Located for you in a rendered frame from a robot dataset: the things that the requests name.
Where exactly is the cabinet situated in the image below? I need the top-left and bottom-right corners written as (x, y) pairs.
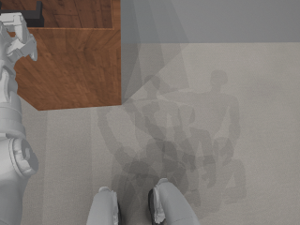
top-left (7, 0), bottom-right (122, 111)

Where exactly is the right robot shin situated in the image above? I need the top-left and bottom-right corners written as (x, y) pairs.
top-left (154, 178), bottom-right (168, 223)

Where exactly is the robot left forearm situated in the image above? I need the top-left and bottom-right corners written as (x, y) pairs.
top-left (0, 59), bottom-right (26, 142)

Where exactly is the handle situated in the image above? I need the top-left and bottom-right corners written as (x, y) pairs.
top-left (0, 1), bottom-right (45, 27)

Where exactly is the robot left hand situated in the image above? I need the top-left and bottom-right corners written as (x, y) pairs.
top-left (0, 12), bottom-right (38, 68)

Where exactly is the robot right foot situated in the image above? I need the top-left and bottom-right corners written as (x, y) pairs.
top-left (148, 189), bottom-right (164, 225)

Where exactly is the drawer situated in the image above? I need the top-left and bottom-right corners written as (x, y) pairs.
top-left (0, 0), bottom-right (113, 28)

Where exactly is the robot left upper arm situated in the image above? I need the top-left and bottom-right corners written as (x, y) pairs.
top-left (0, 137), bottom-right (39, 225)

